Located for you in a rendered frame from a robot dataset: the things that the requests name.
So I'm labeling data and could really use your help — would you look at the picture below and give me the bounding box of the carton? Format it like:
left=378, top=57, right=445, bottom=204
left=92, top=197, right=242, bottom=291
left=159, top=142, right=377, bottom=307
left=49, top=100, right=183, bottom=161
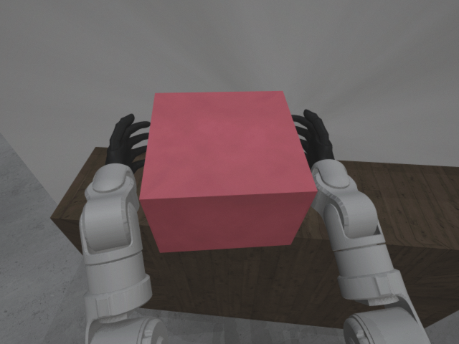
left=139, top=91, right=318, bottom=253

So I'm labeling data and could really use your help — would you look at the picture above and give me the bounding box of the right robot hand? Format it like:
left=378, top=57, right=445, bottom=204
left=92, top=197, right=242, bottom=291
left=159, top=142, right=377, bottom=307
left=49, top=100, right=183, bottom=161
left=291, top=109, right=335, bottom=170

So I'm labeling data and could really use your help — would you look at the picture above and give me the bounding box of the left robot hand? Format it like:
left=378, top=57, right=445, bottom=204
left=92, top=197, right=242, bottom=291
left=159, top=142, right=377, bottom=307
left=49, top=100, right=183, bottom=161
left=105, top=114, right=151, bottom=174

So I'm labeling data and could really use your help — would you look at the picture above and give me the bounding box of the robot left upper arm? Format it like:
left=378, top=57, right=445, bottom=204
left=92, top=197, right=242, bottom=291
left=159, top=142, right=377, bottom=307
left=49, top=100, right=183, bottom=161
left=90, top=316, right=169, bottom=344

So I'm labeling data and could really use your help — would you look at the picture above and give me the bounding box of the pedestal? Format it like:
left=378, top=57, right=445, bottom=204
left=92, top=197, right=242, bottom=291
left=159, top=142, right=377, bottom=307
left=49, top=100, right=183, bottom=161
left=50, top=147, right=459, bottom=329

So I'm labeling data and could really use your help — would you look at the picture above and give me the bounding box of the right robot forearm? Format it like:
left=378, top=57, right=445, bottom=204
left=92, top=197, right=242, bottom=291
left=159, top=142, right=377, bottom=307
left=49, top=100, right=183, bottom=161
left=311, top=159, right=431, bottom=344

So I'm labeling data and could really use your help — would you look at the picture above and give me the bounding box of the robot right upper arm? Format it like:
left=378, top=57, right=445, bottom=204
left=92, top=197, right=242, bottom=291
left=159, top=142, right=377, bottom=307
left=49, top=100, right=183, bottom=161
left=344, top=307, right=429, bottom=344

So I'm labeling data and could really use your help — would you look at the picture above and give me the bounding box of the left robot forearm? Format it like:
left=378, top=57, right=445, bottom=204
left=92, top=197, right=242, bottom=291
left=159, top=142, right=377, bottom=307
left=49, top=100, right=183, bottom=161
left=79, top=163, right=152, bottom=344

